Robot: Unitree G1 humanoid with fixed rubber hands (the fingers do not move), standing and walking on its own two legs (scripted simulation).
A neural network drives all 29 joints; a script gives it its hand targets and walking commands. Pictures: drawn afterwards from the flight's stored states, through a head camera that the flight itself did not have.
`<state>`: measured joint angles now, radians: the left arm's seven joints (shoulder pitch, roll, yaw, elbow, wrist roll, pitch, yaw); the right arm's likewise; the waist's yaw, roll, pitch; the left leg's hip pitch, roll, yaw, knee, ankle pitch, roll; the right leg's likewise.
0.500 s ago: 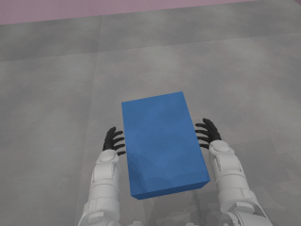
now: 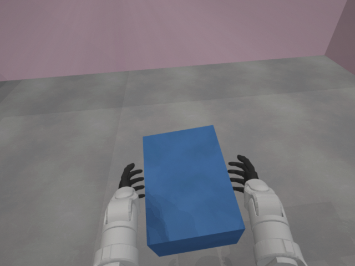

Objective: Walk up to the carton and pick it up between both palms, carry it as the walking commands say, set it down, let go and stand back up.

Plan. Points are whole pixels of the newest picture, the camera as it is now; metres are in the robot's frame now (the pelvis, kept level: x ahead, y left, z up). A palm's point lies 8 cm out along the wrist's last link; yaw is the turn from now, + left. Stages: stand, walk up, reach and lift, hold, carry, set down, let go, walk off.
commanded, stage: reach and lift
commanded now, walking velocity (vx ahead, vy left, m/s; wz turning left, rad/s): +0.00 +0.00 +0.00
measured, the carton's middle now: (187, 187) +0.36 +0.00 -0.05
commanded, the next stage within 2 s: hold in 1.48 s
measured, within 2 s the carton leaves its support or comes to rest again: neither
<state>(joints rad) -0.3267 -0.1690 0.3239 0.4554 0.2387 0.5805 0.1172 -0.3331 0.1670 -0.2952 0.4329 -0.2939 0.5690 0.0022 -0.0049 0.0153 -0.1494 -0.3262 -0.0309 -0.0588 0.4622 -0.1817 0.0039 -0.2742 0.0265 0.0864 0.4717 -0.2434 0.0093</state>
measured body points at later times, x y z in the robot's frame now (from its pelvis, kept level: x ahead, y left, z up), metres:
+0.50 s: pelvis -0.01 +0.01 +0.00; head -0.07 +0.00 +0.45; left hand +0.30 +0.14 +0.04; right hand +0.31 -0.16 +0.05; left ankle +0.03 +0.12 -0.74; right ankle +0.00 -0.13 -0.74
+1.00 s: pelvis +0.00 +0.00 +0.01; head -0.06 -0.01 +0.45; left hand +0.29 +0.16 +0.04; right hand +0.31 -0.14 +0.05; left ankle +0.03 +0.12 -0.74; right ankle +0.00 -0.13 -0.74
